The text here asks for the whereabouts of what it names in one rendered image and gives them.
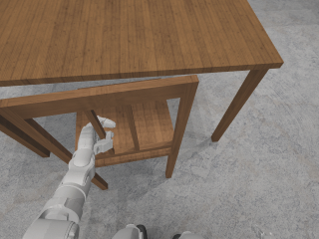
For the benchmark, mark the robot left shin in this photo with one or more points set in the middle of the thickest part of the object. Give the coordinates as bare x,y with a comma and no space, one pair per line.
132,226

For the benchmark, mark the chair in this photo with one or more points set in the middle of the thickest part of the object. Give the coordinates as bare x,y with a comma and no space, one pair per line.
143,124

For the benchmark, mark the table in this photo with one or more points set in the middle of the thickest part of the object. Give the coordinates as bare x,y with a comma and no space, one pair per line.
67,41

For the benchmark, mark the robot right hand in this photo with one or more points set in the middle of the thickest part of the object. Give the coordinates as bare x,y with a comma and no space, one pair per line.
262,233

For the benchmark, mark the robot left forearm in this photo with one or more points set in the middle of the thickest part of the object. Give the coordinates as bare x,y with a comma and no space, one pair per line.
69,198

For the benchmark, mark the robot left foot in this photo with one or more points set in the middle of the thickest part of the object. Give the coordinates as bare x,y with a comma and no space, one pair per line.
144,230

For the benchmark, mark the robot left hand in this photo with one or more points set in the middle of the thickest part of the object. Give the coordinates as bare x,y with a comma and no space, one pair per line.
89,138

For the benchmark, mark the robot left upper arm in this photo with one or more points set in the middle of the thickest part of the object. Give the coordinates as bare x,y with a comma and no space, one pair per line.
53,229

